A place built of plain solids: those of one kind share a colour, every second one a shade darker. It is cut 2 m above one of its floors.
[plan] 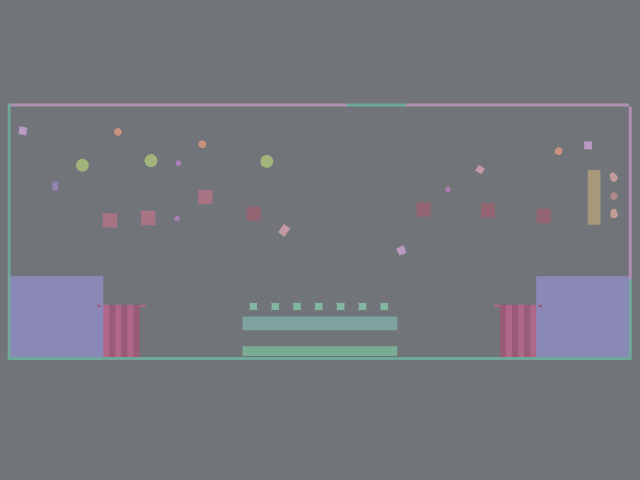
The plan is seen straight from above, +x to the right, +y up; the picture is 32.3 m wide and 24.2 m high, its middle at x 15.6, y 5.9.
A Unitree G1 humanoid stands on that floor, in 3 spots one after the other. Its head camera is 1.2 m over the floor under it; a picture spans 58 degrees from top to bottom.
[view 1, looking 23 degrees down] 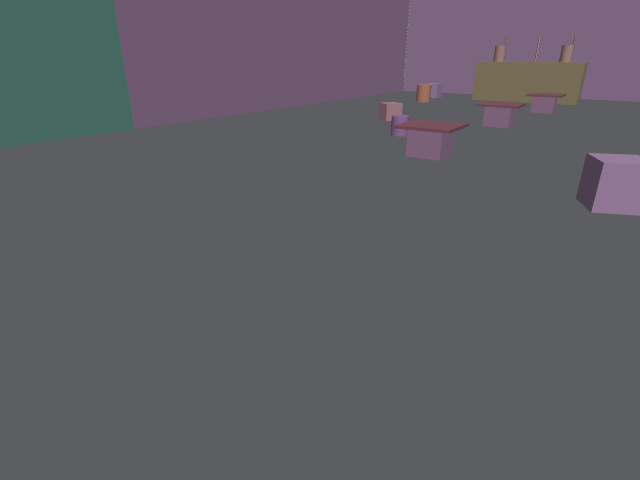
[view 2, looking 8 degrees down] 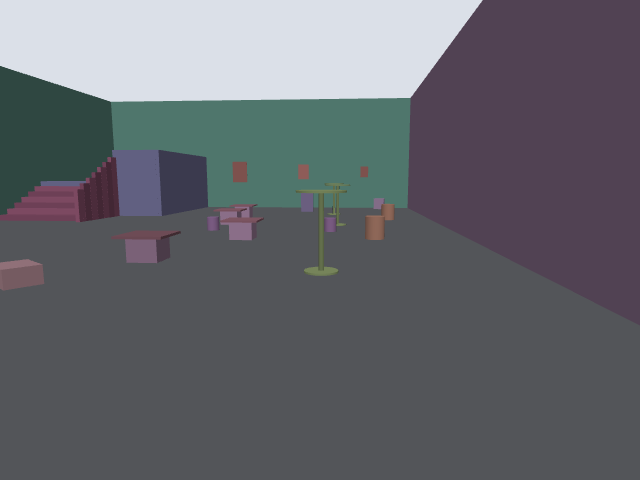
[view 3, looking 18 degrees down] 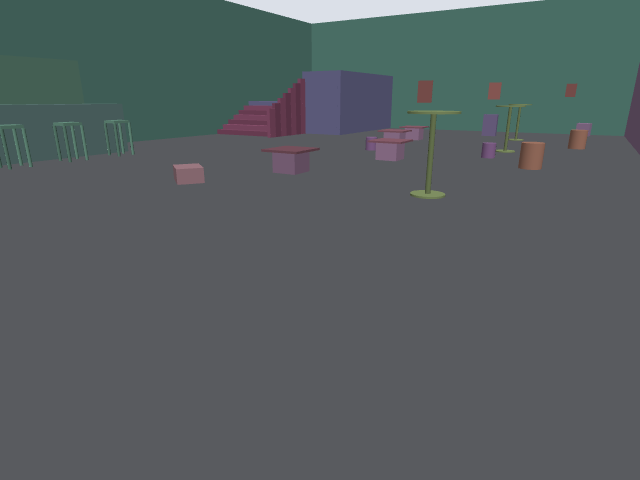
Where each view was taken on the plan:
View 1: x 15.35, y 5.37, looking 35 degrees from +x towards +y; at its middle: ground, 3.07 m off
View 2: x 18.44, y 10.23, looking -176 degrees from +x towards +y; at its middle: bar_table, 5.56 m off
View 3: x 18.44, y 11.53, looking -149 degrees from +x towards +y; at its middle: ground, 3.88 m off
